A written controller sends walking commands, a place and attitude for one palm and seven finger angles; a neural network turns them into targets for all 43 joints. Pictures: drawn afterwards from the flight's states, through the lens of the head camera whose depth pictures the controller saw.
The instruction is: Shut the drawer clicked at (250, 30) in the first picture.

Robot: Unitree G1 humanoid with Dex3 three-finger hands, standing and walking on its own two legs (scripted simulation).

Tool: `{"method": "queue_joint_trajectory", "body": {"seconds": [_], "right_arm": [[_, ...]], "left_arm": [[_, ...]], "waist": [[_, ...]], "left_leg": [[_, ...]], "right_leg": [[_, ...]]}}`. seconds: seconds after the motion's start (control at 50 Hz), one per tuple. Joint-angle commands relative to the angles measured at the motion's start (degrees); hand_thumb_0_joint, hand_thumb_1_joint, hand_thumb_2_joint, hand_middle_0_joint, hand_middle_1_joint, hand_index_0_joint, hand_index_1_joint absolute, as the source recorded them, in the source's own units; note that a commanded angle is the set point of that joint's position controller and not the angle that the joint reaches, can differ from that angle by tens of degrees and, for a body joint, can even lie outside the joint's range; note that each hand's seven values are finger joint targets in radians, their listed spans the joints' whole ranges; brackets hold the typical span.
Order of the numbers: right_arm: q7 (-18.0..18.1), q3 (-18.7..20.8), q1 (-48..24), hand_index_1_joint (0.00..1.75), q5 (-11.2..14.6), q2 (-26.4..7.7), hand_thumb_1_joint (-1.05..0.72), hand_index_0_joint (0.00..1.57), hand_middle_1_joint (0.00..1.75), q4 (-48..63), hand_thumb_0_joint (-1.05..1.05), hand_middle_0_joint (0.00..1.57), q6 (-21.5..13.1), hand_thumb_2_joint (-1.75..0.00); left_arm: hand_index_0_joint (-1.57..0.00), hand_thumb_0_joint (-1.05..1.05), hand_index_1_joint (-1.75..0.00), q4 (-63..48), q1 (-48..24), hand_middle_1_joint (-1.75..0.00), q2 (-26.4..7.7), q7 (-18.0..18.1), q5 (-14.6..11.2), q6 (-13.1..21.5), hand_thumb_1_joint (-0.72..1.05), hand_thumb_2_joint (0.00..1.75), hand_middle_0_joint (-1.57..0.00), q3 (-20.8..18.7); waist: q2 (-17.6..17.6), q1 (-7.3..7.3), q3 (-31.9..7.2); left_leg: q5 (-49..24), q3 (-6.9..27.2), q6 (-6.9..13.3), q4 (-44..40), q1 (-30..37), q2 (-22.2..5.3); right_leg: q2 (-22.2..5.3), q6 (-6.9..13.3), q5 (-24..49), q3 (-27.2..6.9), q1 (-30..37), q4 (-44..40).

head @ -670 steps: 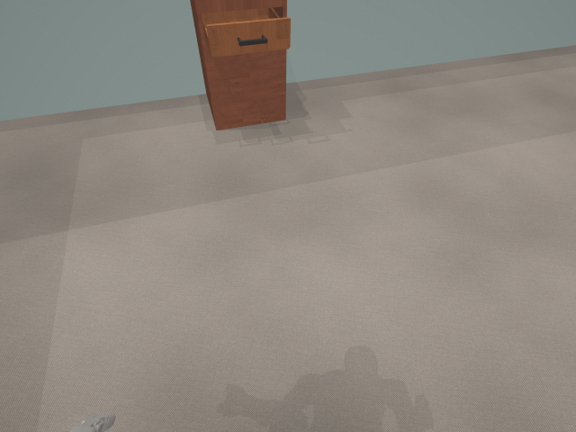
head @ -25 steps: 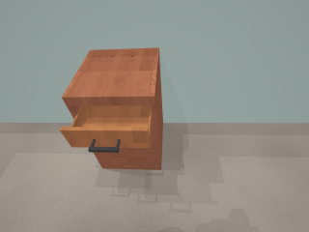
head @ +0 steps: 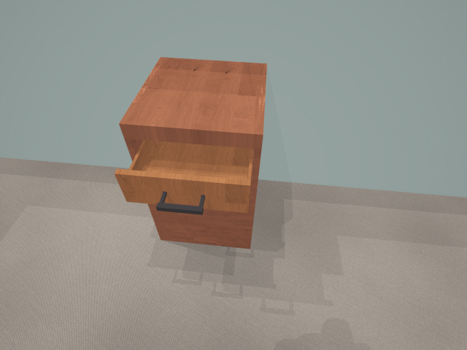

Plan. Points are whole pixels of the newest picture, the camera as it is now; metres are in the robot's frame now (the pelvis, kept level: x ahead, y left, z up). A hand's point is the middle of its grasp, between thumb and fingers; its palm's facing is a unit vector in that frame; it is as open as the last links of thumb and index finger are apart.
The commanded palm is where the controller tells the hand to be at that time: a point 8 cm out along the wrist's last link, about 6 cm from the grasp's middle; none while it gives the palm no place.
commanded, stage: come to a stop and stand still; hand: left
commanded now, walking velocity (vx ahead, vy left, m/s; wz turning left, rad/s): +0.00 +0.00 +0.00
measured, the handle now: (181, 202) +0.53 +0.20 -0.19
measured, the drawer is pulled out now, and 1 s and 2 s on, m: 0.15 0.15 0.15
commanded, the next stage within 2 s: look again from close up in 0.38 s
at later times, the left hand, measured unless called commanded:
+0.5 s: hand out of the picture +0.02 +0.20 -0.17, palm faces -0.03 -0.98 -0.19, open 7.4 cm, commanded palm none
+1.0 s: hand out of the picture +0.02 +0.15 -0.17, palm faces +0.00 -0.98 -0.18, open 7.3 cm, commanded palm none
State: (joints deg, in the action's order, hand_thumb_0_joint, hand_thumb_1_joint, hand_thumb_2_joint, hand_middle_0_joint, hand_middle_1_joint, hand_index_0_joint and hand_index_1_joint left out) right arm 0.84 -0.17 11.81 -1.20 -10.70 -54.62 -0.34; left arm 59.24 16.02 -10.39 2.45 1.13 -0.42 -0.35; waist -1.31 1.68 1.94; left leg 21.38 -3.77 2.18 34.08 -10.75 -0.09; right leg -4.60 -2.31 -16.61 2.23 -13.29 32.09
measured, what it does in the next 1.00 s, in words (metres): stands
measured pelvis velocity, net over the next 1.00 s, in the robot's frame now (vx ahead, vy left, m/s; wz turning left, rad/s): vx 0.02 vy -0.02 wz -0.03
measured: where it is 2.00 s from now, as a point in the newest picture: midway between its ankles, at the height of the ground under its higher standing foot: outside the picture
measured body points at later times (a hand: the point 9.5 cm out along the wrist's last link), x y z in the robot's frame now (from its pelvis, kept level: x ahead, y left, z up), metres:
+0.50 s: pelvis +0.01 +0.02 +0.01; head +0.02 +0.03 +0.45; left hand +0.02 +0.25 -0.16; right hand -0.01 -0.21 -0.15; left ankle -0.03 +0.09 -0.73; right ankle +0.01 -0.16 -0.73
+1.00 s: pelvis +0.02 -0.02 +0.01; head +0.03 -0.02 +0.46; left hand +0.02 +0.20 -0.15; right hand +0.01 -0.24 -0.15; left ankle -0.03 +0.09 -0.73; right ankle +0.01 -0.16 -0.73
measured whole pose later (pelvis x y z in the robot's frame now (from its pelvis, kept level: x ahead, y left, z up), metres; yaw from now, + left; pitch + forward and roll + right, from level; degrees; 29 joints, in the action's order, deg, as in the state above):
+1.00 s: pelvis +0.02 -0.02 +0.01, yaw -2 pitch -2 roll +0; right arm 2.0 -0.5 15.9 -0.9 -8.4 -64.7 -1.4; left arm 64.2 16.6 -7.6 2.1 1.0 0.5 0.0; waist -0.4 0.3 2.4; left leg 19.3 -5.2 0.7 26.9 -6.0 -1.0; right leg -3.3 -2.4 -15.7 1.0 -10.8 28.2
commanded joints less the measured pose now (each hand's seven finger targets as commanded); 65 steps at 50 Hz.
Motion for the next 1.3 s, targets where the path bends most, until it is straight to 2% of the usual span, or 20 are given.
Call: {"method": "queue_joint_trajectory", "body": {"seconds": [0.0, 0.06, 0.12, 0.2, 0.28, 0.36, 0.48, 0.62, 0.78, 0.84, 0.96, 1.02, 1.06, 1.1, 1.14, 1.18, 1.22, 1.24, 1.26, 1.28], "right_arm": [[0.23, 1.06, 2.96, 0.3, 0.2, -7.88, -0.9, 0.2, 0.3, 2.23, 0.0, 0.2, -0.59, -0.9], [0.22, 0.94, 2.74, 0.3, 0.15, -8.11, -0.9, 0.2, 0.3, 1.97, 0.0, 0.2, -0.77, -0.9], [0.33, 0.85, 3.26, 0.3, 0.15, -8.06, -0.9, 0.2, 0.3, 1.47, 0.0, 0.2, -0.99, -0.9], [0.55, 0.61, 4.58, 0.3, 0.21, -7.6, -0.9, 0.2, 0.3, -0.08, 0.0, 0.2, -1.43, -0.9], [0.85, 0.36, 5.96, 0.3, 0.35, -7.15, -0.9, 0.2, 0.3, -2.02, 0.0, 0.2, -1.65, -0.9], [1.1, 0.26, 7.28, 0.3, 0.42, -6.66, -0.9, 0.2, 0.3, -3.97, 0.0, 0.2, -1.73, -0.9], [1.24, 0.1, 8.39, 0.3, 0.53, -5.58, -0.9, 0.2, 0.3, -6.27, 0.0, 0.2, -1.62, -0.9], [1.35, 0.34, 9.26, 0.3, 0.59, -4.08, -0.9, 0.2, 0.3, -7.77, 0.0, 0.2, -1.83, -0.9], [1.47, 0.46, 9.24, 0.3, 0.61, -2.87, -0.9, 0.2, 0.3, -8.65, 0.0, 0.2, -1.64, -0.9], [1.46, 0.48, 8.96, 0.3, 0.63, -2.63, -0.9, 0.2, 0.3, -8.83, 0.0, 0.2, -1.61, -0.9], [1.41, 0.48, 8.49, 0.3, 0.58, -2.48, -0.9, 0.2, 0.3, -9.1, 0.0, 0.2, -1.49, -0.9], [1.38, 0.41, 8.28, 0.3, 0.64, -2.32, -0.9, 0.2, 0.3, -9.14, 0.0, 0.2, -1.32, -0.9], [1.11, 0.47, 8.73, 0.3, 0.48, -2.93, -0.9, 0.2, 0.3, -9.28, 0.0, 0.2, -1.19, -0.9], [0.75, 0.59, 8.42, 0.3, 0.31, -3.1, -0.9, 0.2, 0.3, -8.7, 0.0, 0.2, -0.82, -0.9], [0.4, 0.55, 8.44, 0.3, 0.12, -2.28, -0.9, 0.2, 0.3, -7.81, 0.0, 0.2, -0.51, -0.9], [0.22, 0.68, 8.16, 0.3, 0.02, -1.75, -0.9, 0.2, 0.3, -6.82, 0.0, 0.2, -0.31, -0.9], [0.08, 0.77, 8.65, 0.3, -0.03, -1.27, -0.9, 0.2, 0.3, -6.3, 0.0, 0.2, -0.65, -0.9], [0.05, 0.76, 9.75, 0.3, 0.03, -0.89, -0.9, 0.2, 0.3, -6.35, 0.0, 0.2, -0.97, -0.9], [0.06, 0.65, 12.12, 0.3, 0.14, -0.79, -0.9, 0.2, 0.3, -7.01, 0.0, 0.2, -1.38, -0.9], [0.06, 0.83, 15.0, 0.3, 0.1, -1.84, -0.9, 0.2, 0.3, -8.34, 0.0, 0.2, -1.71, -0.9]], "left_arm": [[-0.2, 0.0, -0.3, -3.43, 1.2, -0.3, -5.69, -0.27, -0.05, 0.02, 0.9, 0.9, -0.2, -0.4], [-0.2, 0.0, -0.3, -3.35, 1.61, -0.3, -5.68, -0.52, 0.07, -0.13, 0.9, 0.9, -0.2, -0.19], [-0.2, 0.0, -0.3, -3.26, 2.11, -0.3, -5.56, -0.7, 0.13, -0.02, 0.9, 0.9, -0.2, -0.12], [-0.2, 0.0, -0.3, -2.55, 2.5, -0.3, -5.44, -0.7, -0.08, 0.35, 0.9, 0.9, -0.2, -0.04], [-0.2, 0.0, -0.3, -1.35, 2.47, -0.3, -5.32, -0.64, -0.32, 0.41, 0.9, 0.9, -0.2, -0.01], [-0.2, 0.0, -0.3, 0.16, 3.04, -0.3, -4.88, -0.51, -0.5, 0.57, 0.9, 0.9, -0.2, 0.01], [-0.2, 0.0, -0.3, 1.62, 3.03, -0.3, -4.16, -0.39, -0.51, 0.44, 0.9, 0.9, -0.2, -0.01], [-0.2, 0.0, -0.3, 2.64, 3.73, -0.3, -3.17, -0.2, -0.5, 0.95, 0.9, 0.9, -0.2, -0.2], [-0.2, 0.0, -0.3, 3.1, 3.66, -0.3, -2.49, -0.1, -0.4, 1.0, 0.9, 0.9, -0.2, -0.28], [-0.2, 0.0, -0.3, 3.25, 3.93, -0.3, -2.44, -0.11, -0.4, 1.29, 0.9, 0.9, -0.2, -0.36], [-0.2, 0.0, -0.3, 3.44, 4.16, -0.3, -2.56, -0.12, -0.42, 1.58, 0.9, 0.9, -0.2, -0.34], [-0.2, 0.0, -0.3, 3.52, 4.05, -0.3, -2.51, -0.19, -0.38, 1.59, 0.9, 0.9, -0.2, -0.3], [-0.2, 0.0, -0.3, 3.51, 4.75, -0.3, -3.05, -0.42, -0.15, 1.63, 0.9, 0.9, -0.2, -0.61], [-0.2, 0.0, -0.3, 3.21, 5.15, -0.3, -3.67, -0.71, 0.09, 1.48, 0.9, 0.9, -0.2, -1.04], [-0.2, 0.0, -0.3, 2.84, 5.98, -0.3, -4.83, -0.94, 0.11, 1.45, 0.9, 0.9, -0.2, -1.69], [-0.2, 0.0, -0.3, 2.74, 7.92, -0.3, -6.07, -0.92, 0.08, 1.42, 0.9, 0.9, -0.2, -2.44], [-0.2, 0.0, -0.3, 2.19, 8.21, -0.3, -6.61, -0.8, 0.08, 1.61, 0.9, 0.9, -0.2, -3.12], [-0.2, 0.0, -0.3, 1.74, 7.32, -0.3, -6.25, -0.78, 0.16, 1.73, 0.9, 0.9, -0.2, -3.34], [-0.2, 0.0, -0.3, 1.06, 5.74, -0.3, -5.66, -0.89, 0.21, 1.76, 0.9, 0.9, -0.2, -3.34], [-0.2, 0.0, -0.3, 0.28, 3.99, -0.3, -4.25, -1.15, 0.29, 1.58, 0.9, 0.9, -0.2, -3.1]], "waist": [[-1.92, -1.15, 4.79], [-2.01, -0.96, 5.06], [-1.42, -0.92, 3.93], [0.03, -1.05, 1.04], [-0.86, -1.29, 0.96], [-1.02, -1.28, -0.16], [-0.52, -1.21, 2.94], [1.57, -1.26, 1.25], [1.05, -1.54, 2.58], [2.61, -1.57, 1.69], [2.2, -1.64, 1.11], [2.21, -1.67, 2.05], [2.46, -1.31, 1.47], [3.02, -0.91, 3.85], [5.28, -0.51, 6.13], [9.16, 0.06, 7.19], [11.07, -0.26, 6.26], [10.3, -1.11, 6.13], [7.39, -2.41, 5.13], [0.26, -3.35, 5.66]], "left_leg": [[-10.94, 8.01, 0.98, -15.03, -7.66, -7.12], [-4.49, 8.93, 1.08, -17.81, -7.72, -6.98], [-5.13, 9.01, 1.34, -18.29, -6.34, -7.02], [-13.76, 7.57, 1.26, -16.4, -2.81, -6.74], [-20.83, 6.48, 0.99, -15.15, -1.01, -6.5], [-24.17, 5.3, 0.91, -13.69, 0.99, -6.37], [-20.78, 5.08, 0.92, -14.52, -1.0, -6.21], [-20.98, 3.92, 0.76, -12.83, 0.28, -5.84], [-20.14, 3.61, 0.51, -12.95, 0.28, -5.93], [-19.2, 3.25, 0.26, -12.4, 1.02, -5.89], [-18.74, 2.93, -0.15, -12.3, 1.78, -5.93], [-16.76, 2.92, -0.34, -12.59, 1.03, -5.86], [-9.15, 2.27, -0.06, -11.67, 0.24, -5.19], [-2.11, 1.52, 0.12, -10.02, -2.53, -4.08], [2.19, 0.4, -0.21, -6.87, -6.61, -2.23], [3.46, -1.18, -0.52, -1.78, -9.63, -0.82], [2.39, -1.79, -0.46, 0.92, -8.91, -1.12], [1.47, -1.67, -0.37, -1.75, -6.7, -1.33], [-0.55, -1.0, -0.17, -6.36, -2.28, -1.53], [-5.44, 1.94, 0.71, -9.61, 1.32, -3.12]], "right_leg": [[0.45, 2.92, 1.93, -0.79, 0.8, -3.26], [0.28, 2.84, 1.86, -0.96, 0.46, -3.72], [0.13, 2.89, 3.05, -0.96, 0.56, -4.07], [-0.5, 2.99, 6.29, -1.54, 1.79, -4.6], [-0.85, 2.9, 8.62, -1.45, 2.5, -4.43], [-1.17, 3.0, 10.82, -1.54, 3.33, -4.29], [-0.98, 3.01, 10.51, -1.78, 3.28, -4.6], [-1.56, 3.17, 15.25, -2.28, 4.18, -4.79], [-1.13, 3.29, 15.67, -2.81, 3.34, -5.49], [-1.56, 3.43, 17.21, -3.16, 3.4, -6.09], [-1.65, 3.78, 18.64, -3.57, 3.53, -6.71], [-1.6, 3.86, 17.62, -3.8, 3.32, -7.59], [-1.65, 4.62, 10.1, -4.15, 3.68, -7.5], [-2.07, 5.5, 0.03, -5.8, 2.03, -9.01], [-3.78, 7.04, -8.08, -9.17, 1.45, -11.81], [-6.88, 9.13, -12.31, -13.29, 1.68, -15.49], [-9.61, 10.77, -10.8, -15.39, 0.52, -16.88], [-9.34, 10.86, -7.76, -13.7, -0.8, -15.38], [-7.37, 10.04, -4.57, -10.33, -2.72, -11.79], [-2.6, 8.1, -4.36, -4.95, -5.38, -5.81]]}}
